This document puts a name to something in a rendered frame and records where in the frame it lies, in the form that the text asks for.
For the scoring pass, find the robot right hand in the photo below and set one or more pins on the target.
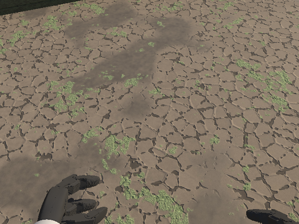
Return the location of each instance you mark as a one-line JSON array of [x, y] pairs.
[[272, 216]]

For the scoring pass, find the robot left hand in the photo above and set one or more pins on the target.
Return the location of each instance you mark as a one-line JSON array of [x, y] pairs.
[[59, 208]]

